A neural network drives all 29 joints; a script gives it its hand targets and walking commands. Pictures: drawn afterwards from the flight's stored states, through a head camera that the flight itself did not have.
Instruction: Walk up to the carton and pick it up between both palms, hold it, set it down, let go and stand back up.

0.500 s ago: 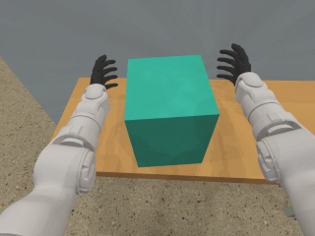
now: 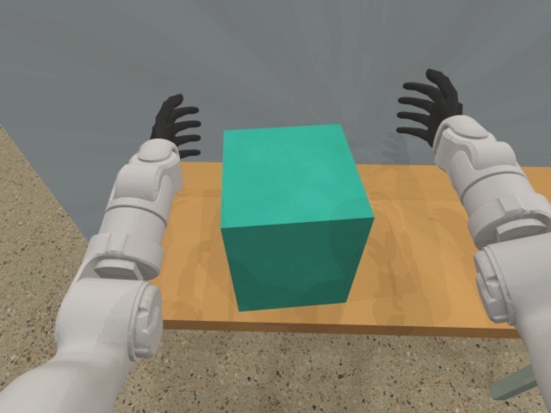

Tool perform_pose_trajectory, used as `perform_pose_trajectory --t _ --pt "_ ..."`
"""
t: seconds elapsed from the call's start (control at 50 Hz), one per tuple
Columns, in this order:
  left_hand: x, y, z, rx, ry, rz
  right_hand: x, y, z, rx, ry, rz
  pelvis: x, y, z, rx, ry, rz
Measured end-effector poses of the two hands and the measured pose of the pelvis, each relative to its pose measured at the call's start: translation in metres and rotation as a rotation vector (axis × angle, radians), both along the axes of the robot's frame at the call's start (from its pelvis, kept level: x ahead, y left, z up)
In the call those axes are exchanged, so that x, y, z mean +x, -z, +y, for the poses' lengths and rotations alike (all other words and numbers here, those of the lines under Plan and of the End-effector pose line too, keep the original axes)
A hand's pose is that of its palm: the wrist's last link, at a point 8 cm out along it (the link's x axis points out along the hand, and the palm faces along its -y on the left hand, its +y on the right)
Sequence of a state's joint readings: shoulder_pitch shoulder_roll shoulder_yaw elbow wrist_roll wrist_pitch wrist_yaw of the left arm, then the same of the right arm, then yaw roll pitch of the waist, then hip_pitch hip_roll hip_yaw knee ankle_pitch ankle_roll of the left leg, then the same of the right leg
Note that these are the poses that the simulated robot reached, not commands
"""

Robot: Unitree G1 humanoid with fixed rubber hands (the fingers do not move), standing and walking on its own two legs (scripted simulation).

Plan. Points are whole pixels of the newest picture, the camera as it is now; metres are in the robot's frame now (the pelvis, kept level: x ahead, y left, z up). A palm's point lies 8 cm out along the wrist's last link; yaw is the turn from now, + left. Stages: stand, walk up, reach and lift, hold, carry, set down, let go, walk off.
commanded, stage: set down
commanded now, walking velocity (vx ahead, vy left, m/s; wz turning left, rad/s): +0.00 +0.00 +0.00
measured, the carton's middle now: (288, 221) +0.44 +0.01 +0.02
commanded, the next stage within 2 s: none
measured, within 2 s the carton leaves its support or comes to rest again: neither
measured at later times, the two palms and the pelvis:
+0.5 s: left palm (164, 226) +0.34 +0.18 +0.11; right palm (425, 210) +0.38 -0.19 +0.11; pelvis -0.02 +0.01 +0.00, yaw +0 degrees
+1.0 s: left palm (155, 305) +0.27 +0.20 +0.03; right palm (426, 292) +0.29 -0.19 +0.04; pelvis +0.00 +0.00 +0.00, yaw +0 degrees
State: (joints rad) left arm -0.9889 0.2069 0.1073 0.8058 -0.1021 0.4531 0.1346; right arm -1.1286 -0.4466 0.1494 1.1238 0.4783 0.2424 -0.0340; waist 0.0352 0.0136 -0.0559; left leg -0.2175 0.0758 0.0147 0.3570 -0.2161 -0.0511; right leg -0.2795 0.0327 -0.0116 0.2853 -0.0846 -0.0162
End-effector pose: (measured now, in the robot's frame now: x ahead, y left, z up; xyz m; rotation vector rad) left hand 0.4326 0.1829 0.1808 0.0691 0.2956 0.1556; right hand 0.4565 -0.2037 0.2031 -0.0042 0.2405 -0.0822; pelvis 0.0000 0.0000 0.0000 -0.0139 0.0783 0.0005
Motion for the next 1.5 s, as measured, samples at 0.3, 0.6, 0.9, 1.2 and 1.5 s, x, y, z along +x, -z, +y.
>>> perform_pose_trajectory --t 0.3,0.6,0.9,1.2,1.5 --pt "-0.085 0.082 0.025 -0.035 -0.022 0.003 -0.066 0.097 0.039 0.041 -0.054 -0.011 -0.009 0.000 0.001 0.002 -0.037 -0.066" --pt "-0.094 0.071 -0.006 -0.043 0.006 0.027 -0.091 0.095 0.006 0.005 -0.037 0.012 -0.015 0.000 0.005 0.014 0.002 -0.107" --pt "-0.155 0.142 0.013 -0.029 -0.046 0.044 -0.153 0.156 0.017 0.026 -0.044 -0.012 -0.005 0.000 0.000 0.016 -0.009 -0.131" --pt "-0.185 0.166 0.012 -0.027 -0.015 0.030 -0.205 0.192 0.001 -0.016 -0.008 0.047 0.010 -0.002 0.012 0.008 0.007 -0.129" --pt "-0.230 0.207 0.017 -0.015 -0.020 0.097 -0.246 0.228 0.009 -0.028 -0.010 0.140 0.014 0.000 0.017 0.004 0.013 -0.137"
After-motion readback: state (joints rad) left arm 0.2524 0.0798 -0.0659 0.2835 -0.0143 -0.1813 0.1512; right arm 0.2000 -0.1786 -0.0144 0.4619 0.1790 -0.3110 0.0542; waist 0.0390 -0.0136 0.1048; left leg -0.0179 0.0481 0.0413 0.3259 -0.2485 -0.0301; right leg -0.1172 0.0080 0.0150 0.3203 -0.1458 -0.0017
